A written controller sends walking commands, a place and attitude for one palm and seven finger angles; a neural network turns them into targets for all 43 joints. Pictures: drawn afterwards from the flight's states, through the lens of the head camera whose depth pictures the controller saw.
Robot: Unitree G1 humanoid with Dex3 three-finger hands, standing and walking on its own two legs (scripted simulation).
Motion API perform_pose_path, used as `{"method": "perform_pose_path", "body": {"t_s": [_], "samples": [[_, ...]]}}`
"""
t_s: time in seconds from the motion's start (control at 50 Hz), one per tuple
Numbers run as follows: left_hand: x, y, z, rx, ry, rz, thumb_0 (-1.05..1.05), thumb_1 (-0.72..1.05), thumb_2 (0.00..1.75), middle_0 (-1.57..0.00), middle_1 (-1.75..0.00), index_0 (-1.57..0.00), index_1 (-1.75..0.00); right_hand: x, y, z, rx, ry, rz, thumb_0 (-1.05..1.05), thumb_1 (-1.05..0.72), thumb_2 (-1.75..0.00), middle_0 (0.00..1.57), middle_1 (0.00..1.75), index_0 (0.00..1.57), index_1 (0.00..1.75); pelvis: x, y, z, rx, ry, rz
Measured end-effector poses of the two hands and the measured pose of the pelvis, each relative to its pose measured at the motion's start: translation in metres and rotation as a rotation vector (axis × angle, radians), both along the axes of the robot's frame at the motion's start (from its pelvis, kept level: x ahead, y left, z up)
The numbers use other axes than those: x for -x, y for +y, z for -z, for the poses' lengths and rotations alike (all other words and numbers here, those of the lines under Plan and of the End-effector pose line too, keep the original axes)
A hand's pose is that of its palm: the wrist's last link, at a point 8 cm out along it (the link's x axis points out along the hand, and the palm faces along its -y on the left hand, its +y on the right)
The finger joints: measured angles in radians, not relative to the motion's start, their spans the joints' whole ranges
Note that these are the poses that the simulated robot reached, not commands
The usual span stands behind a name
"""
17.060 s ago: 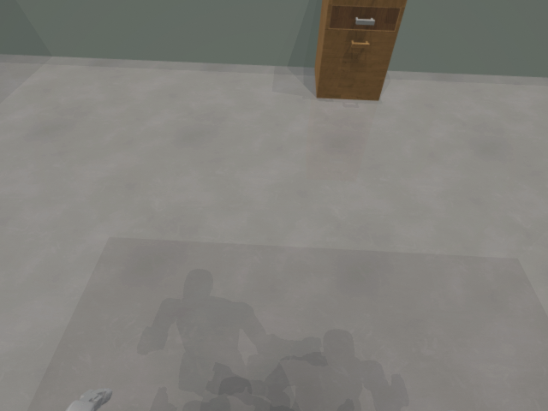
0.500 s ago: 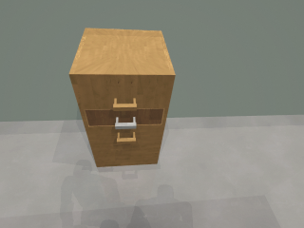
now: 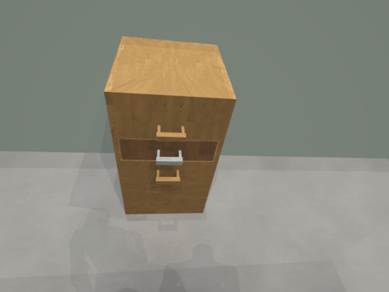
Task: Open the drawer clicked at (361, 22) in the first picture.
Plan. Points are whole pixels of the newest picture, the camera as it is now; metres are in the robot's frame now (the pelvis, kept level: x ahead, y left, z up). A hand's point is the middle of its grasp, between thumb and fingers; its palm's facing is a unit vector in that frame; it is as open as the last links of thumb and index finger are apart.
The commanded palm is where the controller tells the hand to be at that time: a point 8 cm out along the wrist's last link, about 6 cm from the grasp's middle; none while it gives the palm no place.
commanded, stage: come to a stop and stand still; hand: left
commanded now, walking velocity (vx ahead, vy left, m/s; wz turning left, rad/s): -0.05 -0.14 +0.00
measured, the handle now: (169, 156) +0.66 +0.11 -0.24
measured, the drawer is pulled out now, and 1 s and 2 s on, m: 0.00 0.00 0.00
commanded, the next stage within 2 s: look again from close up in 0.80 s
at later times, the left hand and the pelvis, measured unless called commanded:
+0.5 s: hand out of the picture -0.02 +0.12 -0.17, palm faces +0.01 -0.99 -0.13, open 16.4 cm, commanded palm none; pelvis +0.02 -0.03 +0.00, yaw +0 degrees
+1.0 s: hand out of the picture -0.01 +0.11 -0.17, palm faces +0.07 -0.99 -0.14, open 16.3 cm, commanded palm none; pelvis +0.03 -0.04 +0.01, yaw +1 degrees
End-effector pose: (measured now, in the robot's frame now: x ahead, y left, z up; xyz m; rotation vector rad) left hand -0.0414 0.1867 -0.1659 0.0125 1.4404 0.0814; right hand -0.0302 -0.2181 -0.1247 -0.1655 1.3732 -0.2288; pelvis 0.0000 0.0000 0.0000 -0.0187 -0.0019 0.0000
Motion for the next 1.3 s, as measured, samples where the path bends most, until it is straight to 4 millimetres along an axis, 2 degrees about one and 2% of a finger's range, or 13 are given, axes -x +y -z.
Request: {"method": "perform_pose_path", "body": {"t_s": [0.04,0.12,0.2,0.3,0.36,0.52,0.66,0.8,1.06,1.3], "samples": [[-0.007,0.01,-0.006,-0.02,0.011,0.062,-0.03,-0.48,0.3,-0.15,-0.3,-0.15,-0.3,-0.002,0.012,-0.002,-0.022,0.0,0.008,0.0,-0.91,-0.9,0.2,0.3,0.2,0.3,-0.003,0.002,-0.005,-0.004,0.003,0.007],[-0.012,0.026,-0.014,-0.056,0.039,0.062,-0.06,-0.48,0.3,-0.15,-0.3,-0.15,-0.3,-0.005,0.032,-0.002,-0.069,0.017,0.012,0.0,-0.91,-0.9,0.2,0.3,0.2,0.3,-0.008,0.003,-0.009,-0.007,0.005,0.012],[-0.013,0.032,-0.02,-0.088,0.068,0.055,-0.06,-0.49,0.3,-0.14,-0.3,-0.14,-0.3,-0.005,0.038,0.004,-0.103,0.056,0.017,0.01,-0.92,-0.9,0.21,0.3,0.2,0.3,-0.011,0.001,-0.009,-0.008,0.002,0.01],[-0.017,0.026,-0.019,-0.118,0.071,0.05,-0.06,-0.5,0.3,-0.14,-0.3,-0.14,-0.3,-0.007,0.026,0.017,-0.123,0.08,0.03,0.01,-0.91,-0.9,0.21,0.3,0.21,0.3,-0.014,-0.01,-0.002,-0.03,-0.001,0.016],[-0.02,0.014,-0.021,-0.121,0.065,0.052,-0.06,-0.5,0.29,-0.14,-0.3,-0.14,-0.3,-0.011,0.012,0.022,-0.123,0.089,0.027,0.01,-0.91,-0.9,0.21,0.3,0.21,0.3,-0.014,-0.016,-0.001,-0.018,-0.007,0.018],[-0.02,-0.02,-0.019,-0.065,0.041,0.025,-0.06,-0.5,0.29,-0.15,-0.3,-0.14,-0.3,-0.032,-0.014,0.016,-0.091,0.047,-0.013,0.0,-0.92,-0.9,0.2,0.3,0.2,0.3,-0.02,-0.028,-0.005,-0.015,-0.014,0.002],[-0.017,-0.036,-0.019,-0.043,0.027,-0.019,-0.03,-0.49,0.3,-0.15,-0.3,-0.15,-0.3,-0.041,-0.025,0.011,-0.072,0.041,-0.045,0.01,-0.92,-0.9,0.2,0.3,0.2,0.3,-0.023,-0.035,-0.007,-0.012,-0.017,-0.01],[-0.017,-0.038,-0.021,-0.048,0.029,-0.028,-0.01,-0.48,0.3,-0.15,-0.3,-0.15,-0.3,-0.038,-0.024,0.01,-0.082,0.053,-0.049,0.01,-0.93,-0.9,0.2,0.3,0.2,0.3,-0.025,-0.038,-0.009,-0.011,-0.014,-0.015],[-0.024,-0.027,-0.025,-0.081,0.029,-0.023,-0.01,-0.48,0.3,-0.15,-0.3,-0.14,-0.3,-0.031,-0.009,0.013,-0.124,0.079,-0.04,0.0,-0.91,-0.9,0.2,0.3,0.2,0.3,-0.03,-0.037,-0.009,-0.012,-0.012,-0.015],[-0.031,-0.026,-0.024,-0.07,0.036,-0.026,-0.01,-0.48,0.3,-0.15,-0.3,-0.14,-0.3,-0.038,-0.006,0.012,-0.115,0.081,-0.04,0.0,-0.91,-0.9,0.2,0.3,0.2,0.3,-0.039,-0.031,-0.009,-0.013,-0.006,-0.011]]}}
